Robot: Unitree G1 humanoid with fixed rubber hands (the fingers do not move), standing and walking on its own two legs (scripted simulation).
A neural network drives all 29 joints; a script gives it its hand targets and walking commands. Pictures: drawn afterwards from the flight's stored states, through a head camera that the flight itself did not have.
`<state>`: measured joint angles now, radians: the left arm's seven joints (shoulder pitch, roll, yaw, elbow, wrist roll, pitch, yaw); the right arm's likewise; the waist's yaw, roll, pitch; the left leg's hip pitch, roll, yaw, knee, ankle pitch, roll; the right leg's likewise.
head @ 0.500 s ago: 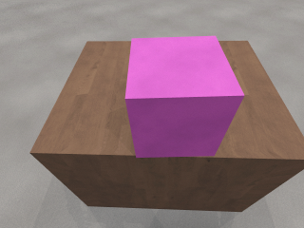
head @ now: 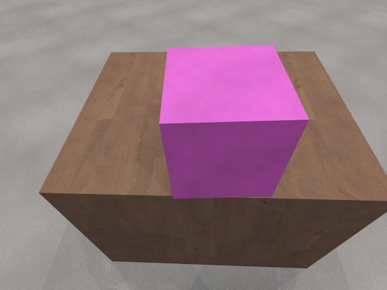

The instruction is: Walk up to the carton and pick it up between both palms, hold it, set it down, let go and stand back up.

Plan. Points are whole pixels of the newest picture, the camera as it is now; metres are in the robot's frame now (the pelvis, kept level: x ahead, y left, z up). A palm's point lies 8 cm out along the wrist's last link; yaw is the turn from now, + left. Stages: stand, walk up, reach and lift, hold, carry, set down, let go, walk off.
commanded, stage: walk up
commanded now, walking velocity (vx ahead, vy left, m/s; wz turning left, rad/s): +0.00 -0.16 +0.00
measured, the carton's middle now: (221, 124) +0.48 -0.03 +0.05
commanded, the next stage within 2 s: none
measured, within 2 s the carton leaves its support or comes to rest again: neither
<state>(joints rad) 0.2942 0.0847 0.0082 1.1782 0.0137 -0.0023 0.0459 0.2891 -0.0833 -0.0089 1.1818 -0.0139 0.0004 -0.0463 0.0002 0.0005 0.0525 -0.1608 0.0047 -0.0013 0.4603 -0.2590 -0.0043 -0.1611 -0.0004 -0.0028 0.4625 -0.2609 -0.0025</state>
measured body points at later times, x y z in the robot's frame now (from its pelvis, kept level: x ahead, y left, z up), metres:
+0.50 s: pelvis +0.01 -0.10 +0.00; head +0.01 -0.13 +0.44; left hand -0.01 +0.10 -0.15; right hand +0.00 -0.32 -0.18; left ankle -0.01 +0.05 -0.70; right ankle -0.02 -0.19 -0.74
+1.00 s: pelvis +0.04 -0.09 +0.00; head +0.04 -0.11 +0.45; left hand -0.04 +0.13 -0.14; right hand +0.03 -0.31 -0.17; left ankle +0.02 +0.03 -0.68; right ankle -0.02 -0.19 -0.74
